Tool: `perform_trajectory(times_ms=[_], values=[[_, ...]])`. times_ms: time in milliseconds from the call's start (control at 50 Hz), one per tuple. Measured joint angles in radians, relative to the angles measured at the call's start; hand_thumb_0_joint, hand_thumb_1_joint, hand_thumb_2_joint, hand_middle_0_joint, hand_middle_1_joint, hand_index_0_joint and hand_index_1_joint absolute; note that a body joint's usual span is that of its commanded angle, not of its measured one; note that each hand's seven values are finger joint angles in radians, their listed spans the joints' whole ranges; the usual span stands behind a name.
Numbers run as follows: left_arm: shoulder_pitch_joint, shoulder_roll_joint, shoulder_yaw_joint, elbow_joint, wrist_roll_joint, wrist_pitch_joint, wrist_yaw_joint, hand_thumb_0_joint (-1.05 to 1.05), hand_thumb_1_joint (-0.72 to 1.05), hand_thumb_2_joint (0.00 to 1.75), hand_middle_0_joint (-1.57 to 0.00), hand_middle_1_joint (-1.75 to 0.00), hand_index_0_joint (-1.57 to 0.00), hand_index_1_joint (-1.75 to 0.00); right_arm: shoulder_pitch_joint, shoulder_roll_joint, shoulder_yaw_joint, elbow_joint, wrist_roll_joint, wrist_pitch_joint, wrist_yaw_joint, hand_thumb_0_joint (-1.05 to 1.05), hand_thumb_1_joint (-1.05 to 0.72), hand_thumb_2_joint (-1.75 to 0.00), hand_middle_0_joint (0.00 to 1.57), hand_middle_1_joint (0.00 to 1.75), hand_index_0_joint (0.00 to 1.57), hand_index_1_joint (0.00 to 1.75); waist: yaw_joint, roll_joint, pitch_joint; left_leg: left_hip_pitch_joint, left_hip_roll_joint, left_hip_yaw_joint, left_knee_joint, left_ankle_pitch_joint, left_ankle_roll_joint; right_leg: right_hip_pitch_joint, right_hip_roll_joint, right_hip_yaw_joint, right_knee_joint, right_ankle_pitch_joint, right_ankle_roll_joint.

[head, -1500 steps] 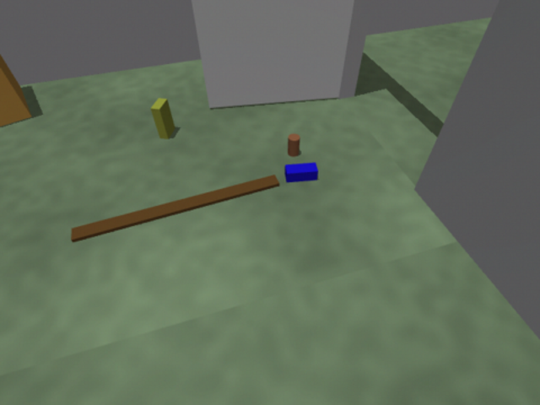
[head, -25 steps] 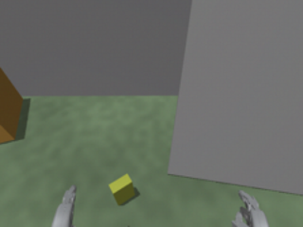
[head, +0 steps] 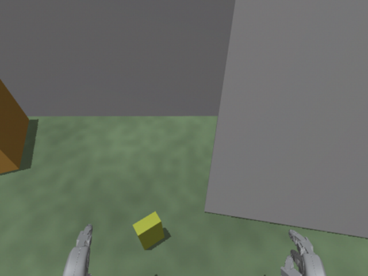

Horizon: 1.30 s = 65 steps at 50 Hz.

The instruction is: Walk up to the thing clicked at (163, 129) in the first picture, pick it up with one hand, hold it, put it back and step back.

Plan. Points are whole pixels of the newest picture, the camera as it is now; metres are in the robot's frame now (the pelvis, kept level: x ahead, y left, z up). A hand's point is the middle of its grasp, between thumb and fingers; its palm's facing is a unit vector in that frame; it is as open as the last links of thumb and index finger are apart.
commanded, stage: home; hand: left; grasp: from the side
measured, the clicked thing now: (149, 231) +0.43 +0.19 -0.62
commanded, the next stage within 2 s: stand in 0.42 s
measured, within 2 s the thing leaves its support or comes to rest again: neither
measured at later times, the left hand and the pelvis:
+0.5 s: hand (108, 267) +0.17 +0.18 -0.06, palm faces +0.11 -0.95 -0.28, open 17.7 cm; pelvis +0.00 +0.00 +0.00, yaw +0 degrees
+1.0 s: hand out of the picture +0.13 +0.23 -0.10, palm faces -0.01 -0.94 -0.34, open 9.0 cm; pelvis +0.00 +0.00 +0.02, yaw +1 degrees
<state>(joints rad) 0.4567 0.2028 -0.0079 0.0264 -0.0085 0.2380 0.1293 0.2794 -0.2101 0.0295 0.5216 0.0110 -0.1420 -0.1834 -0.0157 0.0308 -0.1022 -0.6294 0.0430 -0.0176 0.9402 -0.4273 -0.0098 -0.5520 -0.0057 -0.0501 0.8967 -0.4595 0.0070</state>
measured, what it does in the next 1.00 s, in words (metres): stands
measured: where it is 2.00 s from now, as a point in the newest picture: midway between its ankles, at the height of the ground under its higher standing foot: outside the picture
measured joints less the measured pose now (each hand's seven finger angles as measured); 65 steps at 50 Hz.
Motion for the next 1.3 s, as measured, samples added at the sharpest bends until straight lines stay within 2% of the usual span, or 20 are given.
perform_trajectory(times_ms=[580,680,780,840,880,960,1060,1160,1300], values=[[-0.004,-0.001,0.0,0.008,-0.001,0.0,0.002,-0.01,-0.58,0.03,-0.06,-0.06,-0.06,-0.05,-0.002,-0.001,-0.001,0.004,-0.002,0.001,0.001,0.01,-0.9,-0.9,0.2,0.3,0.21,0.3,0.002,-0.001,0.0,0.003,-0.001,0.0,-0.008,-0.001,-0.003,0.0,0.0,0.0,-0.002,-0.004,-0.003],[-0.008,-0.003,0.0,0.012,-0.001,0.001,0.003,-0.01,-0.45,0.17,-0.12,-0.15,-0.12,-0.15,-0.002,-0.002,-0.001,0.006,-0.002,0.003,-0.001,0.01,-0.9,-0.9,0.2,0.3,0.21,0.3,0.002,-0.001,-0.002,0.005,0.0,-0.002,-0.008,-0.002,-0.004,0.003,0.001,-0.002,-0.002,-0.005,-0.004],[-0.008,-0.003,0.0,0.011,-0.001,0.001,0.002,-0.01,-0.17,0.45,-0.17,-0.24,-0.17,-0.24,-0.002,-0.003,-0.003,0.005,-0.002,0.003,-0.003,0.01,-0.9,-0.9,0.2,0.3,0.21,0.3,0.001,-0.003,-0.002,0.008,0.0,-0.002,-0.009,-0.002,-0.004,0.006,0.001,-0.002,-0.004,-0.005,-0.004],[-0.106,0.031,-0.009,0.207,0.061,-0.109,-0.048,-0.01,0.04,0.61,-0.19,-0.26,-0.19,-0.26,-0.054,-0.02,-0.012,0.105,-0.073,0.04,0.056,0.01,-0.9,-0.9,0.2,0.3,0.21,0.3,0.015,-0.024,0.054,0.073,-0.016,0.006,-0.045,0.015,0.001,0.061,-0.015,0.005,-0.017,-0.002,-0.007],[-0.165,0.06,-0.01,0.348,0.072,-0.156,-0.08,-0.01,0.18,0.69,-0.19,-0.28,-0.19,-0.28,-0.085,-0.041,-0.015,0.181,-0.084,0.079,0.102,0.01,-0.9,-0.9,0.2,0.3,0.21,0.3,0.022,-0.036,0.075,0.109,-0.025,0.011,-0.075,0.029,0.005,0.092,-0.024,0.008,-0.035,0.005,-0.007],[-0.212,0.097,0.008,0.548,0.061,-0.203,-0.107,0.0,0.48,0.8,-0.2,-0.29,-0.2,-0.29,-0.094,-0.07,-0.04,0.274,-0.071,0.107,0.154,0.01,-0.9,-0.89,0.2,0.3,0.21,0.3,0.029,-0.048,0.099,0.177,-0.035,0.021,-0.138,0.054,0.009,0.152,-0.033,0.016,-0.086,0.026,0.001],[-0.219,0.122,0.025,0.722,0.05,-0.227,-0.105,0.0,0.73,0.87,-0.2,-0.3,-0.21,-0.3,-0.084,-0.098,-0.063,0.359,-0.064,0.119,0.168,0.01,-0.9,-0.9,0.2,0.3,0.21,0.3,0.027,-0.046,0.117,0.257,-0.04,0.026,-0.22,0.088,0.016,0.233,-0.037,0.018,-0.173,0.064,0.01],[-0.226,0.128,0.026,0.847,0.043,-0.233,-0.102,0.01,0.84,0.89,-0.2,-0.3,-0.2,-0.3,-0.082,-0.105,-0.063,0.437,-0.055,0.133,0.169,0.01,-0.91,-0.9,0.2,0.3,0.21,0.3,0.027,-0.04,0.133,0.33,-0.046,0.027,-0.312,0.133,0.023,0.312,-0.041,0.017,-0.277,0.117,0.02],[-0.248,0.121,0.017,0.973,0.036,-0.231,-0.106,0.01,0.89,0.9,-0.2,-0.3,-0.2,-0.3,-0.097,-0.093,-0.048,0.526,-0.046,0.139,0.171,0.01,-0.91,-0.9,0.2,0.3,0.2,0.3,0.033,-0.036,0.146,0.417,-0.057,0.032,-0.443,0.206,0.031,0.397,-0.049,0.019,-0.408,0.192,0.031]])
